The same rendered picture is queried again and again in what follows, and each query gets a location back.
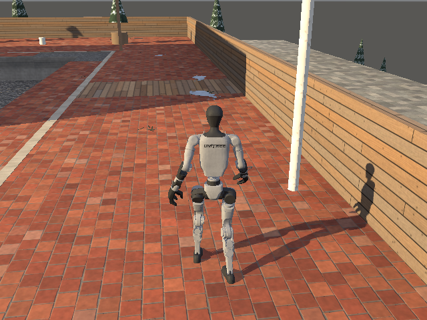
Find robot right forearm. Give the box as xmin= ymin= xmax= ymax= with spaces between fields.
xmin=238 ymin=159 xmax=248 ymax=178

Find left robot hand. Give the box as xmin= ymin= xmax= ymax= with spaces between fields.
xmin=168 ymin=188 xmax=183 ymax=206

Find humanoid robot head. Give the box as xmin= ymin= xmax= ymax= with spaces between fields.
xmin=203 ymin=105 xmax=226 ymax=137

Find robot left upper arm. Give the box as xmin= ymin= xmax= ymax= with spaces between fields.
xmin=181 ymin=134 xmax=201 ymax=172

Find robot right upper arm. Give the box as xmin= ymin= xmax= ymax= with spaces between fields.
xmin=228 ymin=134 xmax=246 ymax=169

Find robot left forearm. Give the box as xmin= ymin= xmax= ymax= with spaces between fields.
xmin=171 ymin=161 xmax=187 ymax=191

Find robot right shin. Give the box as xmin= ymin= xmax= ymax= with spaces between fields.
xmin=222 ymin=227 xmax=234 ymax=275

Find right robot hand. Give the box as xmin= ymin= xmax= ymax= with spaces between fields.
xmin=233 ymin=173 xmax=248 ymax=185

